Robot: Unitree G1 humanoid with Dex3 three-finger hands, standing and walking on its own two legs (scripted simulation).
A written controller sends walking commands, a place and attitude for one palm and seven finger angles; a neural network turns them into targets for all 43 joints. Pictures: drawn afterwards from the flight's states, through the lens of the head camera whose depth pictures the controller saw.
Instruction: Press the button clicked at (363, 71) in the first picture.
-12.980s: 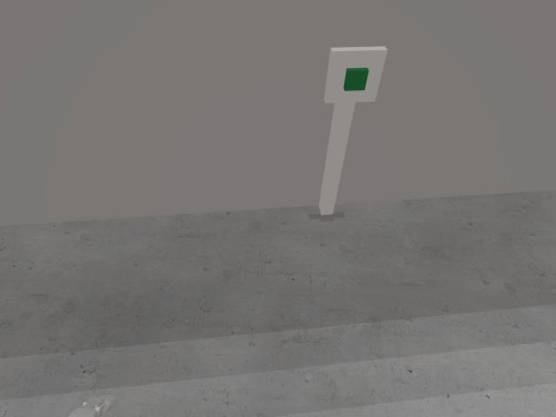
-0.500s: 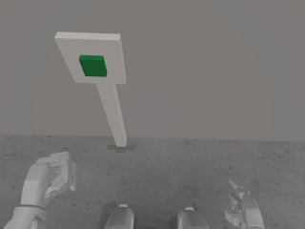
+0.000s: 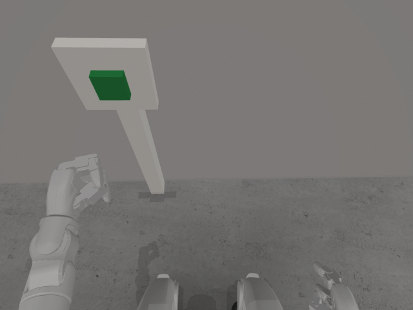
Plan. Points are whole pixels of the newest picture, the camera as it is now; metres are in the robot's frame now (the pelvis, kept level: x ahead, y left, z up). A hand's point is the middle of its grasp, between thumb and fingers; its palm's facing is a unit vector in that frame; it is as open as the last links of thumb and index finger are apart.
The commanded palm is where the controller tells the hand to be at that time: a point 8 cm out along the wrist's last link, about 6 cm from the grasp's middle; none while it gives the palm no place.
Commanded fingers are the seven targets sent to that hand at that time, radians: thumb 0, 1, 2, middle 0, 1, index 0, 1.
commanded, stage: aim a knuckle at the button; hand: left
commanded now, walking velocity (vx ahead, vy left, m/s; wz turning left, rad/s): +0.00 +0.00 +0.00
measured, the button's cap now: (111, 84) +0.57 +0.23 +0.05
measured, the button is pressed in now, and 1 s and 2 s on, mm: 0 0 0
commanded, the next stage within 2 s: press the button with the knuckle in 1.38 s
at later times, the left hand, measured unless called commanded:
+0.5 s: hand (119, 145) +0.42 +0.19 +0.03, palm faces +0.03 -1.00 -0.03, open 3.1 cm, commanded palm +0.40 +0.24 +0.03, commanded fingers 0.00 0.90 0.90 -1.30 -1.50 -1.30 -1.50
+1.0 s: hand (121, 134) +0.46 +0.20 +0.02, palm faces +0.07 -1.00 -0.04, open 3.1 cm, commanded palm +0.43 +0.24 +0.03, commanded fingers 0.00 0.90 0.90 -1.30 -1.50 -1.30 -1.50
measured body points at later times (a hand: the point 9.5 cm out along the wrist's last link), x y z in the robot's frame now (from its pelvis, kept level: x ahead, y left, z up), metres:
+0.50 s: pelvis -0.01 +0.00 -0.01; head +0.12 +0.02 +0.43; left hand +0.41 +0.24 +0.04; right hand +0.09 -0.26 -0.12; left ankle +0.01 +0.13 -0.64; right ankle +0.02 -0.13 -0.64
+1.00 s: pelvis -0.01 +0.01 -0.01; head +0.13 +0.02 +0.41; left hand +0.45 +0.25 +0.02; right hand +0.02 -0.26 -0.13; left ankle +0.01 +0.13 -0.64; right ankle +0.02 -0.13 -0.64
